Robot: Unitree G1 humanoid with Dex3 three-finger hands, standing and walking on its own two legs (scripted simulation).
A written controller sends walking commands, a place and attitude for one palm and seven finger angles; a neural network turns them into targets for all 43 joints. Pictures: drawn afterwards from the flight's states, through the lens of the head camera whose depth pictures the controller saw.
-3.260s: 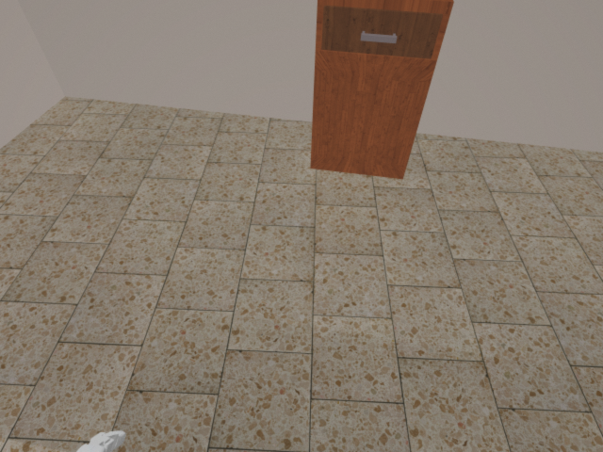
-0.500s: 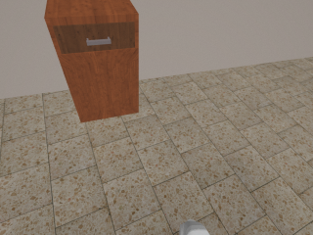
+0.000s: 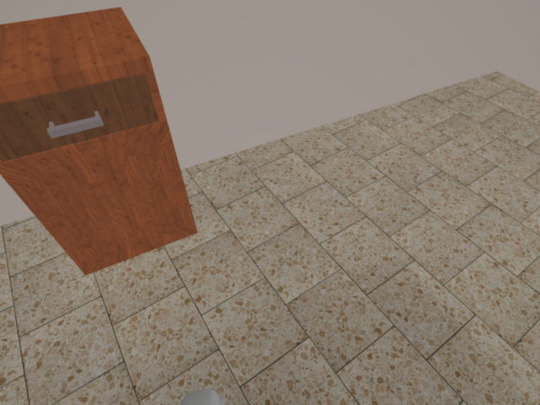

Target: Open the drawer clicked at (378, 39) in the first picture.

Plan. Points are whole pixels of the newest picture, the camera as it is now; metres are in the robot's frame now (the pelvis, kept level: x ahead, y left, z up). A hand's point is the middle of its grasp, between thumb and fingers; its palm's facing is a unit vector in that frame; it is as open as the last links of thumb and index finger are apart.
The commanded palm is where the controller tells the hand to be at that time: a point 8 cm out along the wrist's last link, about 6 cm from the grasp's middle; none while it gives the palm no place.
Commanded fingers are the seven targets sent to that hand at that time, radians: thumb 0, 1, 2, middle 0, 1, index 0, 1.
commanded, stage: walk to a spot facing it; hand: left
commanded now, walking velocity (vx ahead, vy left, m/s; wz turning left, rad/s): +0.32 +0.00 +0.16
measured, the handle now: (75, 123) +0.82 +0.57 -0.06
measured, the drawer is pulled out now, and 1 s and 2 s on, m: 0.00 0.00 0.00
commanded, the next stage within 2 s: turn to face it in 0.12 s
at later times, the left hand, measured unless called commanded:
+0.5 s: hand (127, 393) +0.18 +0.26 -0.18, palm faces +0.17 -0.97 -0.17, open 7.4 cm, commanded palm none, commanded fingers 0.00 0.90 0.90 -0.20 -0.30 -0.20 -0.30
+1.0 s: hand (147, 362) +0.22 +0.23 -0.14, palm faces +0.36 -0.89 -0.27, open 7.4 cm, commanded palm none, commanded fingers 0.00 0.90 0.90 -0.20 -0.30 -0.20 -0.30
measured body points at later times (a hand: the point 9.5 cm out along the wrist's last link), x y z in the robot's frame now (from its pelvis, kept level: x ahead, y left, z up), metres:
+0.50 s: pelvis +0.17 +0.08 +0.00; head +0.20 +0.10 +0.45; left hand +0.17 +0.31 -0.17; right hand +0.25 -0.16 -0.14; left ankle +0.22 +0.15 -0.74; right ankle +0.17 -0.08 -0.66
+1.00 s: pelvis +0.20 +0.02 +0.00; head +0.23 -0.01 +0.45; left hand +0.20 +0.27 -0.12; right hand +0.32 -0.21 -0.16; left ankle +0.14 +0.14 -0.65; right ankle +0.22 -0.08 -0.74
